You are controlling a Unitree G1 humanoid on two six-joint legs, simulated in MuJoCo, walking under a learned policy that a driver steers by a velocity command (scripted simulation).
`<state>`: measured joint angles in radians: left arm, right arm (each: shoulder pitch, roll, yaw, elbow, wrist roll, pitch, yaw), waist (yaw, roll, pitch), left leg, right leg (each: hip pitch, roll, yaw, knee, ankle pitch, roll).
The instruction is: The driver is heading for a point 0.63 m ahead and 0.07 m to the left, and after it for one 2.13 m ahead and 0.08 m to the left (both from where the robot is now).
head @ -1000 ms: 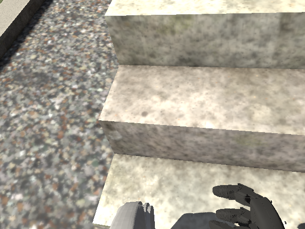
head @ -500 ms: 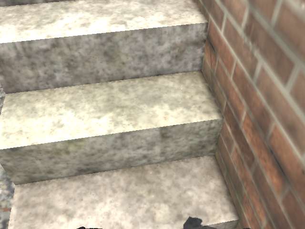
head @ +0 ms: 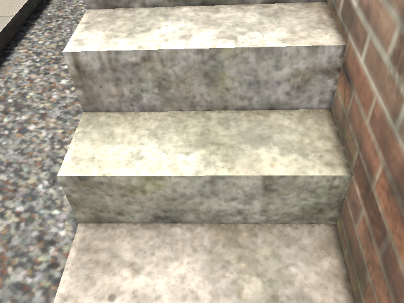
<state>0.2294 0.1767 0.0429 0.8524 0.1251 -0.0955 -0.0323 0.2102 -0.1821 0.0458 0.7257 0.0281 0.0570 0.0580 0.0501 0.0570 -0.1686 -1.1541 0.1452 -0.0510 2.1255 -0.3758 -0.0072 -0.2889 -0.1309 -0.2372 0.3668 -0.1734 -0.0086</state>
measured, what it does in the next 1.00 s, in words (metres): steps on the spot: left foot, then right foot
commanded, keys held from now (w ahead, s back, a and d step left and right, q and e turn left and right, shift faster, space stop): w+q+shift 0.32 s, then w+e+shift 0.68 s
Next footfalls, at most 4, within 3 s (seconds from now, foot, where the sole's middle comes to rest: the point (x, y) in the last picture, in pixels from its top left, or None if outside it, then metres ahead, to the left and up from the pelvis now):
0.22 left None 0.03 0.28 -0.78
0.88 right None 0.03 -0.16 -0.78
1.36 left None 0.22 0.13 -0.59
2.06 right None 0.27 -0.07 -0.59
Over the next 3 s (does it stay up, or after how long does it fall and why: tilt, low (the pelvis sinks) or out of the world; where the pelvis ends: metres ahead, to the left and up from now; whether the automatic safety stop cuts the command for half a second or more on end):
stays up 0.53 0.29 0.23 its command is cut before an obstacle from the start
